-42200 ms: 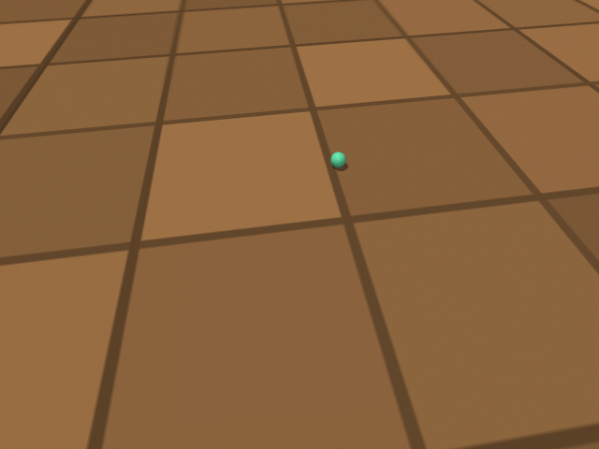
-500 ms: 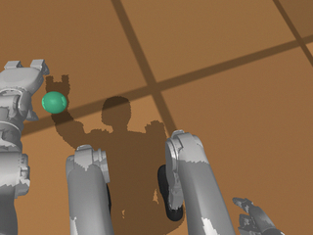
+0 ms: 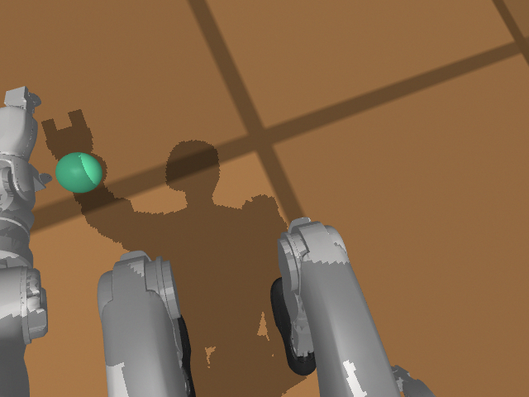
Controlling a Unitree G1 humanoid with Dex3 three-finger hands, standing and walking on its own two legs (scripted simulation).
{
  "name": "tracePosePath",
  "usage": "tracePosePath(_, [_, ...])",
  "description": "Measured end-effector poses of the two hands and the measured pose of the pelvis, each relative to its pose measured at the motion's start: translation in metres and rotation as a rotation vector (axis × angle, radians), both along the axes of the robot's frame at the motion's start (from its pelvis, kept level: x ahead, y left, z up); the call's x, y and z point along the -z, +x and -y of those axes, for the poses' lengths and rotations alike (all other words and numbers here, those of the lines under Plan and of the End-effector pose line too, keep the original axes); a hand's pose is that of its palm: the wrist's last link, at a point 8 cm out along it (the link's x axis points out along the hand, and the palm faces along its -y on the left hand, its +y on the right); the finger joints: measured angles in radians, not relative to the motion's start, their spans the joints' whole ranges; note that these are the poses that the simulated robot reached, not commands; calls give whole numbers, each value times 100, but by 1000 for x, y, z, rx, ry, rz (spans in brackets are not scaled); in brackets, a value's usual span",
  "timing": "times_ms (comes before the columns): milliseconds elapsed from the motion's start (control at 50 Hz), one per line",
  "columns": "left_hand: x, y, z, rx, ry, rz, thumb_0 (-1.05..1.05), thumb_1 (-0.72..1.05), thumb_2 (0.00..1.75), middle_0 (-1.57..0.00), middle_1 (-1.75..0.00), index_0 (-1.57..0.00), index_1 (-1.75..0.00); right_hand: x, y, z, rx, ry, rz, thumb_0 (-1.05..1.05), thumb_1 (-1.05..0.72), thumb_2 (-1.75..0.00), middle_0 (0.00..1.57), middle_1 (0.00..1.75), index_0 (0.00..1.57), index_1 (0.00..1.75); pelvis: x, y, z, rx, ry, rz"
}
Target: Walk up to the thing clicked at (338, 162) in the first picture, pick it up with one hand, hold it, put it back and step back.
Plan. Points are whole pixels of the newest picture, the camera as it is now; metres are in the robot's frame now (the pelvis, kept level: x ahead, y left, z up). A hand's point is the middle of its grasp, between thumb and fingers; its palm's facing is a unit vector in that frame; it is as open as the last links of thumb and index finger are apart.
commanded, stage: home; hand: left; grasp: from above
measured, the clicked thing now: (79, 172) +0.50 +0.28 -0.30
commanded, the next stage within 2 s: none
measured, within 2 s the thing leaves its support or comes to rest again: neither
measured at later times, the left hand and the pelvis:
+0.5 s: hand out of the picture +0.28 +0.25 +0.07, palm faces -0.09 -0.84 -0.53, open 7.5 cm; pelvis +0.00 -0.01 +0.18, yaw +5 degrees
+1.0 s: hand out of the picture +0.23 +0.21 +0.29, palm faces +0.20 -0.96 -0.21, open 7.4 cm; pelvis +0.06 +0.00 +0.35, yaw +8 degrees
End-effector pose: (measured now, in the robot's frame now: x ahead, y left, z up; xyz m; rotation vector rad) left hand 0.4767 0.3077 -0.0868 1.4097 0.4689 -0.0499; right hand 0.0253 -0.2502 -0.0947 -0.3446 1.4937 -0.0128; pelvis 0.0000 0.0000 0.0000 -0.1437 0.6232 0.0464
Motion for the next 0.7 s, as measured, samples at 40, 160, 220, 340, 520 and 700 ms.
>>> tracePosePath(40, [-19, -6, -2, -45, -38, -6, 1, -4, 89, -23, -63, -21, -64, -7, 12, 2, 5, 12, 31, 1, -89, -90, 20, 30, 20, 30, -12, 2, 0, -3, 4, -9])
tracePosePath(160, [-76, -47, 1, -142, -204, -65, 1, 32, 90, -23, -50, -22, -51, -42, 57, 11, -4, 22, 148, 1, -90, -90, 20, 30, 20, 30, -58, 3, -1, -11, 19, -6])
tracePosePath(220, [-100, -77, 5, -180, -316, -96, 1, 51, 92, -23, -45, -22, -45, -66, 82, 15, -29, 14, 217, 1, -90, -90, 20, 30, 20, 30, -81, 1, 0, -16, 29, 8])
tracePosePath(340, [-145, -139, 15, -268, -530, -72, 1, 76, 91, -22, -36, -22, -36, -117, 132, 15, -77, -7, 381, 1, -91, -90, 20, 30, 20, 30, -123, -3, 4, -31, 43, 50])
tracePosePath(520, [-210, -209, 25, -485, -748, -47, 1, 87, 90, -22, -31, -21, -31, -197, 188, -15, -101, 31, 624, 1, -91, -90, 20, 30, 20, 30, -186, -2, 6, -57, 61, 135])
tracePosePath(700, [-285, -239, 41, -668, -932, -53, 2, 89, 90, -21, -30, -21, -30, -272, 201, -39, -66, 72, 727, 1, -90, -90, 20, 30, 20, 30, -254, 18, 5, -73, 81, 218])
